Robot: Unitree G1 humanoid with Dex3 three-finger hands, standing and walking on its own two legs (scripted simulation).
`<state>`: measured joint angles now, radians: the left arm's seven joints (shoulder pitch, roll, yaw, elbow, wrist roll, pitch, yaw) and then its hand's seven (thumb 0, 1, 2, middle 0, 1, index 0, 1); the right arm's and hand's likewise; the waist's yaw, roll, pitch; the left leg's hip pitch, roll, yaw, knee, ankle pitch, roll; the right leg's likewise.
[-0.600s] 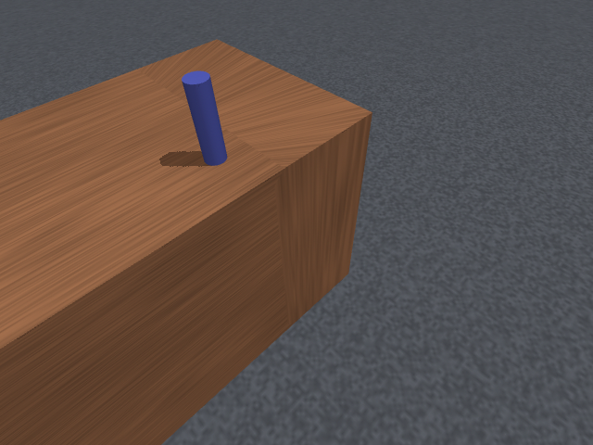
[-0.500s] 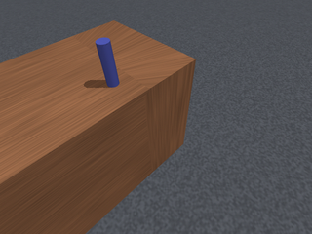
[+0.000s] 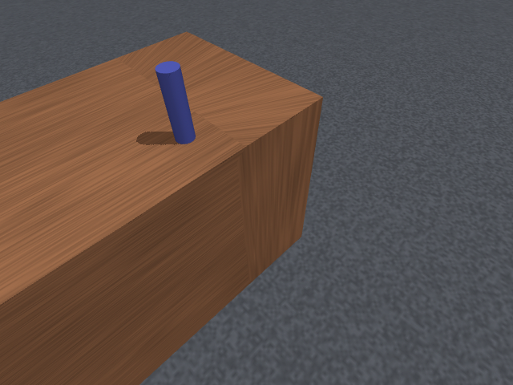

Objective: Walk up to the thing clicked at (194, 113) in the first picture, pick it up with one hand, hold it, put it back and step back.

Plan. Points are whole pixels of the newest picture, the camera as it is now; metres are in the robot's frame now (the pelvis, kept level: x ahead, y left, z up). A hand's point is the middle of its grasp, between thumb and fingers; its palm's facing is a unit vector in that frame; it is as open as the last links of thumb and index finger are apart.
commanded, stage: stand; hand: right
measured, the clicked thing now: (177, 105) +0.68 +0.22 +0.06
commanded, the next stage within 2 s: walk up in 0.52 s
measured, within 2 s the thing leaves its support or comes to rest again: neither
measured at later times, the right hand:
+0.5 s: hand out of the picture +0.08 -0.25 -0.16, palm faces -0.04 +0.94 -0.34, open 7.4 cm
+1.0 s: hand (383, 346) +0.22 -0.20 -0.15, palm faces -0.30 +0.83 -0.47, open 7.4 cm
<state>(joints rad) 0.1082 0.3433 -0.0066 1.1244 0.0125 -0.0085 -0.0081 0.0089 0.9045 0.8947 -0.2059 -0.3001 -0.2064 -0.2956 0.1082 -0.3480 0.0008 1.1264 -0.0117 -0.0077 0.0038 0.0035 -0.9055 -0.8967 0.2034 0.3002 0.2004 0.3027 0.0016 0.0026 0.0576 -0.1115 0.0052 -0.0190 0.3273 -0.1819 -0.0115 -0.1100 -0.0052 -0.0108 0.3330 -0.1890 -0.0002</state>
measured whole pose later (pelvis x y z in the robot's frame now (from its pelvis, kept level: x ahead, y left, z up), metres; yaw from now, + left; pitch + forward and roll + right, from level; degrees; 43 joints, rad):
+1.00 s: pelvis +0.10 +0.07 -0.03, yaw +19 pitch -3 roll +1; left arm 0.21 0.46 0.10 0.85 0.04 0.04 -0.08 0.01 0.91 0.90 -0.20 -0.30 -0.20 -0.30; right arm 0.34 -0.38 -0.07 0.85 -0.02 -0.03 0.01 0.00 -0.90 -0.90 0.20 0.30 0.20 0.30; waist -0.01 -0.12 0.12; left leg -0.36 -0.02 -0.01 0.66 -0.25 0.02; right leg -0.41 -0.08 0.01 1.14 -0.50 -0.04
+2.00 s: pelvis +0.18 -0.02 -0.04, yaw +45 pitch -3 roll -1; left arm 0.25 0.40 0.06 0.88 0.01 -0.01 0.01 0.01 0.90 0.89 -0.21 -0.30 -0.21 -0.30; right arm 0.20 -0.42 -0.05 0.80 -0.02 0.03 0.01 0.00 -0.90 -0.90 0.21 0.30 0.20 0.30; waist 0.01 0.05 0.11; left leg -0.42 -0.03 -0.06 0.78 -0.31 0.02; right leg -0.32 -0.05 -0.05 0.74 -0.38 -0.01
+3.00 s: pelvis +0.18 +0.01 -0.01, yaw +47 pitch -2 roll +0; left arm 0.08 0.35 0.01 1.10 0.00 0.00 -0.03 0.01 0.90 0.89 -0.21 -0.30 -0.21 -0.30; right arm 0.12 -0.37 0.00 1.10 -0.02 -0.03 0.00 0.00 -0.90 -0.90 0.20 0.30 0.20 0.30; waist 0.01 -0.01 0.06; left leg -0.14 0.02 -0.01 0.43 -0.26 -0.02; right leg -0.23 -0.03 0.00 0.44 -0.19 0.02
